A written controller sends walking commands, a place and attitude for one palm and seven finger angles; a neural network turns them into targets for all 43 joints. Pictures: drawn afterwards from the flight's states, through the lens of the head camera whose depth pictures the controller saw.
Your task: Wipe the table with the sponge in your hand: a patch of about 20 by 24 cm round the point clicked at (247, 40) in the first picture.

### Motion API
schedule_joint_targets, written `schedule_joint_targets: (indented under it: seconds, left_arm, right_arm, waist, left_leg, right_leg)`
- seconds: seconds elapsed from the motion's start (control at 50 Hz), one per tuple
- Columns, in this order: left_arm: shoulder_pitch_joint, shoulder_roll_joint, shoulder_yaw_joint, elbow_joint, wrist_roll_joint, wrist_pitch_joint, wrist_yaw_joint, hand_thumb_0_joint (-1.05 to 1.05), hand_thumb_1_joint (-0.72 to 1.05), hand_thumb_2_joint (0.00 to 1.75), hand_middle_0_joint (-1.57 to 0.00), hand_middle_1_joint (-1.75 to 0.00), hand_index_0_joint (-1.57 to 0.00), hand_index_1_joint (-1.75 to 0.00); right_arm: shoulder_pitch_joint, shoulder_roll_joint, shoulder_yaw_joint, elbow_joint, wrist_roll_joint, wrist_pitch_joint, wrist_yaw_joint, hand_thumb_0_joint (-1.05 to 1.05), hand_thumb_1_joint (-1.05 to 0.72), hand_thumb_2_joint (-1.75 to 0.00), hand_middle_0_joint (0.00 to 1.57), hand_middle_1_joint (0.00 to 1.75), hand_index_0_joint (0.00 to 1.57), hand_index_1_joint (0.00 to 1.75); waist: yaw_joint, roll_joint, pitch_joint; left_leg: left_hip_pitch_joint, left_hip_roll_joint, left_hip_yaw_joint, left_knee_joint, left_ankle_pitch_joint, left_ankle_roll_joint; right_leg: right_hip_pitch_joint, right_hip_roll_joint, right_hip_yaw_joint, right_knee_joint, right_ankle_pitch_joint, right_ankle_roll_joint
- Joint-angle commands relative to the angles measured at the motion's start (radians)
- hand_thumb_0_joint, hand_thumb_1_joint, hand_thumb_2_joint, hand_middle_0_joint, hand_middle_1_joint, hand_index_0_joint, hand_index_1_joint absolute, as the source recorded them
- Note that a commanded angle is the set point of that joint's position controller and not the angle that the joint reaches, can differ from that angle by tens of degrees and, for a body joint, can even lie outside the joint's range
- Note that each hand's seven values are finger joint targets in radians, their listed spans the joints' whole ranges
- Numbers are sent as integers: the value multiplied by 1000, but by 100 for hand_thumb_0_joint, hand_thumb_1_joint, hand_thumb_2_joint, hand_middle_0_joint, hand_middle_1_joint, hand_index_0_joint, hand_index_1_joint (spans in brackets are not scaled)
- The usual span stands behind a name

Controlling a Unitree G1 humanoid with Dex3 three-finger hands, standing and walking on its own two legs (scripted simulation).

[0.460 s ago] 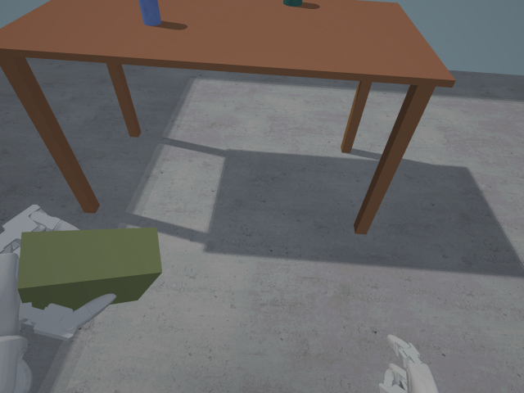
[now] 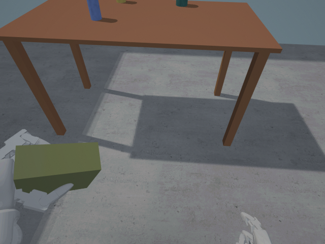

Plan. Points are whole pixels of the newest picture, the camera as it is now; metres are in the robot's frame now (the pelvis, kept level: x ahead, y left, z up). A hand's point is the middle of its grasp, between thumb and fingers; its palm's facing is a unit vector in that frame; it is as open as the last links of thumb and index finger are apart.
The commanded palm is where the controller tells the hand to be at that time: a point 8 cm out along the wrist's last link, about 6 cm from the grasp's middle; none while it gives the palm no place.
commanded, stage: walk to a spot facing it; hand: left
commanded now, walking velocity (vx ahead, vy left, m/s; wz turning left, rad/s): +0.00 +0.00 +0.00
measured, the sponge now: (70, 169) +0.22 +0.20 +0.14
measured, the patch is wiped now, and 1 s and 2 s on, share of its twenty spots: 0.00 0.00 0.00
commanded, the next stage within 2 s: none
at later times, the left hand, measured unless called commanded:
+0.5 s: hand (18, 163) +0.22 +0.29 +0.16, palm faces +0.54 -0.73 -0.41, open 9.8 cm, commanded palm +0.15 +0.31 +0.18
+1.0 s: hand (40, 145) +0.26 +0.27 +0.17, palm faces +0.68 -0.52 -0.52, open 9.8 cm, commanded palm +0.18 +0.28 +0.18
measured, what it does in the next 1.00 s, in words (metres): walks ahead, turning left: right foot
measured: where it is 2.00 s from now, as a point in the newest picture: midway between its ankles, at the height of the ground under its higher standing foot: (170, 221)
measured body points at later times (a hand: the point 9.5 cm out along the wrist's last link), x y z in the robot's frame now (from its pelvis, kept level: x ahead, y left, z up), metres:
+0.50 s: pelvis +0.05 +0.01 +0.00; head +0.04 +0.02 +0.45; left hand +0.18 +0.33 +0.18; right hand +0.20 -0.19 -0.10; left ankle +0.05 +0.13 -0.73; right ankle +0.05 -0.13 -0.68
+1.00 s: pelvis +0.17 -0.04 +0.01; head +0.23 -0.04 +0.45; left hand +0.22 +0.29 +0.19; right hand +0.44 -0.20 -0.10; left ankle +0.19 +0.14 -0.67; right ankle +0.10 -0.12 -0.73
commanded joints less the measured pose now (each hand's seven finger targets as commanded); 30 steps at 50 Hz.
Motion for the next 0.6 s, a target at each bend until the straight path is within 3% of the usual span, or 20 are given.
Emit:
schedule_joint_targets:
  seconds: [0.0,0.06,0.12,0.16,0.2,0.24,0.26,0.28,0.3,0.32,0.34,0.36,0.38,0.4,0.42,0.46,0.52,0.54,0.58]
  left_arm:
    - [-109,178,113,-248,-12,-70,27,0,10,130,-120,-160,-120,-160]
    - [-116,185,116,-261,-11,-69,30,0,10,130,-120,-160,-120,-160]
    - [-100,204,135,-285,-10,-54,40,0,10,130,-120,-160,-120,-160]
    - [-86,201,139,-300,-7,-46,44,0,10,130,-120,-160,-120,-160]
    - [-78,211,157,-325,-10,-51,47,0,10,130,-120,-160,-120,-160]
    - [-79,218,171,-347,-17,-63,49,0,10,130,-120,-160,-120,-160]
    - [-69,223,183,-344,-20,-68,49,0,10,130,-120,-160,-120,-160]
    - [-57,214,177,-345,-21,-69,45,0,10,130,-120,-160,-120,-160]
    - [-49,203,167,-341,-20,-71,39,0,10,130,-120,-160,-120,-160]
    - [-42,181,154,-355,-22,-75,31,0,10,130,-120,-160,-120,-160]
    - [-64,192,152,-340,4,-78,31,0,10,130,-120,-160,-120,-160]
    - [-96,208,156,-318,19,-83,28,0,10,130,-120,-160,-120,-160]
    - [-108,203,149,-312,16,-89,23,0,10,130,-120,-160,-120,-160]
    - [-114,180,129,-319,17,-92,18,0,10,130,-120,-160,-120,-160]
    - [-131,186,133,-358,12,-99,17,0,10,130,-120,-160,-120,-160]
    - [-60,162,117,-338,1,-96,9,0,10,130,-120,-160,-120,-160]
    - [-38,170,124,-380,-10,-91,1,0,10,130,-120,-160,-120,-160]
    - [-41,162,113,-377,-14,-88,-1,0,10,130,-120,-160,-120,-160]
    - [-37,171,133,-345,-17,-81,-4,0,10,130,-120,-160,-120,-160]
  right_arm:
    - [-105,-107,-47,-159,-3,-53,-8,0,-90,-90,20,30,20,30]
    - [-105,-111,-49,-161,-3,-51,-7,0,-90,-90,20,30,20,30]
    - [-102,-115,-57,-167,-7,-40,-12,0,-90,-90,20,30,20,30]
    - [-101,-106,-54,-171,-10,-33,-13,0,-90,-90,20,30,20,30]
    - [-93,-100,-54,-165,-13,-37,-13,0,-90,-90,20,30,20,30]
    - [-80,-97,-54,-158,-12,-47,-8,0,-90,-90,20,30,20,30]
    - [-74,-96,-55,-153,-13,-50,-8,0,-90,-90,20,30,20,30]
    - [-67,-99,-56,-154,-11,-51,-7,0,-90,-90,20,30,20,30]
    - [-62,-108,-57,-154,-10,-48,-9,0,-90,-90,20,30,20,30]
    - [-74,-129,-68,-159,-3,-51,-10,0,-90,-90,20,30,20,30]
    - [-58,-108,-63,-148,-7,-58,-9,0,-90,-90,20,30,20,30]
    - [-64,-100,-58,-135,-18,-66,-8,0,-90,-90,20,30,20,30]
    - [-55,-107,-66,-120,-22,-72,-4,0,-90,-90,20,30,20,30]
    - [-52,-116,-76,-109,-20,-76,2,0,-90,-90,20,30,20,30]
    - [-55,-115,-78,-110,-18,-85,3,0,-90,-90,20,30,20,30]
    - [-46,-113,-77,-97,-13,-91,9,0,-90,-90,20,30,20,30]
    - [-58,-108,-71,-101,-12,-99,14,0,-90,-90,20,30,20,30]
    - [-63,-105,-67,-101,-16,-98,14,0,-90,-90,20,30,20,30]
    - [-75,-101,-67,-100,-18,-89,12,0,-90,-90,20,30,20,30]
  waist:
    - [-8,2,-73]
    - [-10,19,-65]
    - [-17,-6,-51]
    - [-20,-17,-25]
    - [-20,-63,-40]
    - [-22,-94,-88]
    - [-25,-82,-107]
    - [-30,-31,-106]
    - [-38,95,-63]
    - [-39,324,-30]
    - [-52,320,12]
    - [-50,239,52]
    - [-48,166,45]
    - [-39,148,17]
    - [-33,139,-17]
    - [-21,192,-52]
    - [-22,249,-79]
    - [-27,261,-72]
    - [-16,241,-81]
  left_leg:
    - [-21,36,-25,-115,-114,26]
    - [-59,41,-45,-121,-179,38]
    - [-111,29,-58,-73,-359,59]
    - [-170,22,-68,-34,-389,64]
    - [-231,8,-45,39,-298,59]
    - [-224,1,-9,92,-186,53]
    - [-186,3,1,73,-163,53]
    - [-126,16,-25,8,-195,63]
    - [-67,64,-142,-105,-316,97]
    - [13,218,-457,-246,-433,174]
    - [-12,311,-689,-325,-490,243]
    - [-18,321,-720,-315,-441,259]
    - [5,305,-684,-278,-327,261]
    - [36,267,-583,-247,-244,246]
    - [76,236,-514,-219,-147,239]
    - [70,176,-399,-210,-82,215]
    - [82,143,-337,-201,-29,202]
    - [54,143,-355,-195,-18,204]
    - [28,138,-336,-156,-10,194]
  right_leg:
    - [34,-74,88,-137,-167,-9]
    - [45,-87,66,-111,-231,-5]
    - [3,-134,78,-103,-465,-30]
    - [-6,-168,102,-97,-548,-54]
    - [80,-220,133,-72,-466,-83]
    - [147,-270,127,-5,-313,-99]
    - [139,-279,109,40,-265,-95]
    - [68,-257,67,103,-299,-74]
    - [-82,-175,-13,218,-414,-27]
    - [-247,-35,-96,440,-477,28]
    - [-318,-30,-6,614,-460,24]
    - [-375,-78,56,669,-404,21]
    - [-377,-84,67,656,-386,23]
    - [-351,-73,43,625,-366,31]
    - [-329,-67,15,569,-347,41]
    - [-243,-41,-38,489,-305,48]
    - [-158,-16,-93,351,-294,55]
    - [-123,-10,-99,307,-305,56]
    - [-30,6,-117,172,-313,53]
